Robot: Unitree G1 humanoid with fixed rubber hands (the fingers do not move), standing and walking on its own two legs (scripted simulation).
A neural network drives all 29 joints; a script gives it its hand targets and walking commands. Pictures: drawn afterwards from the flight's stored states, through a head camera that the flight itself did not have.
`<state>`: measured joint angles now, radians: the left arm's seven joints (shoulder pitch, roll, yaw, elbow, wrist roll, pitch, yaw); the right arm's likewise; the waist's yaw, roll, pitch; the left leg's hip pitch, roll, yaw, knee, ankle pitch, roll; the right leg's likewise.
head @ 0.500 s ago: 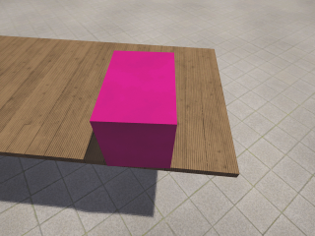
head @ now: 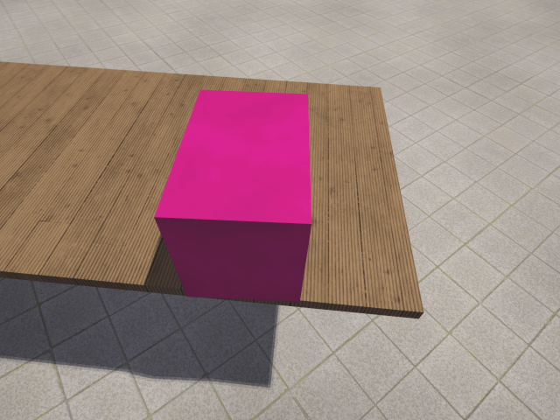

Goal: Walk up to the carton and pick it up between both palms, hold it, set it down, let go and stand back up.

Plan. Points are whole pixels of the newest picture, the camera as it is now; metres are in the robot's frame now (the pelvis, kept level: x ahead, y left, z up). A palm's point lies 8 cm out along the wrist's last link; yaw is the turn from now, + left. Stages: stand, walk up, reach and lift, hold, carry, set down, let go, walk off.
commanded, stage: walk up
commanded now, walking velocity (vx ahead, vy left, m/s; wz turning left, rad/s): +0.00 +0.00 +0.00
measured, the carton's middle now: (248, 193) +0.45 +0.06 +0.05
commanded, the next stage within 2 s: stand in 0.22 s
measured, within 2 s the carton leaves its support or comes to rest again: neither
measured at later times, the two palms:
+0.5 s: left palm out of the picture -0.04 +0.20 -0.16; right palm out of the picture -0.02 -0.21 -0.16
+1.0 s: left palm out of the picture +0.05 +0.19 -0.12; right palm out of the picture +0.05 -0.16 -0.12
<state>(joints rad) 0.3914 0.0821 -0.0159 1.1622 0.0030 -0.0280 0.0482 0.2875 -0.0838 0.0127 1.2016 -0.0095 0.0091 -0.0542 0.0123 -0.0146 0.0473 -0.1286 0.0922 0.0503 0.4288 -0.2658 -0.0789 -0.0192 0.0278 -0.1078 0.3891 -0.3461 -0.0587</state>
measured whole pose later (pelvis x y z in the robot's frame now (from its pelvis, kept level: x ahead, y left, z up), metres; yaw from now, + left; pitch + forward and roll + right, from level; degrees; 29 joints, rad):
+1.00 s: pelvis -0.09 +0.02 +0.00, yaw -2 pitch +0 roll +0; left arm 0.09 0.03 0.05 0.48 0.11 0.61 0.03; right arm 0.02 -0.02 -0.05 0.83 -0.01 0.14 -0.02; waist 0.02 -0.06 0.14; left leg -0.28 0.07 0.05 0.38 -0.10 -0.04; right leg -0.23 0.04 0.03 0.45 -0.22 -0.03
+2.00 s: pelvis -0.06 +0.04 +0.01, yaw -3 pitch +1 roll +0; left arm 0.24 0.27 0.00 0.14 -0.16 0.34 -0.01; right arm 0.30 -0.11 0.02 0.15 0.13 0.21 -0.07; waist 0.05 -0.03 0.02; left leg -0.21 0.05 0.09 0.33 -0.13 -0.02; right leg -0.14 0.01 0.05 0.32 -0.19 0.01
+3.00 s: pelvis -0.05 +0.04 +0.01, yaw -1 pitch +1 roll -1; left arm -0.13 0.37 0.04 0.25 -0.29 0.20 -0.04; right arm -0.09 -0.16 0.04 0.22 0.28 0.14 -0.20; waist 0.03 -0.04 -0.01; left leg -0.23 0.05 0.04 0.36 -0.15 -0.02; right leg -0.11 0.01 0.01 0.28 -0.20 0.01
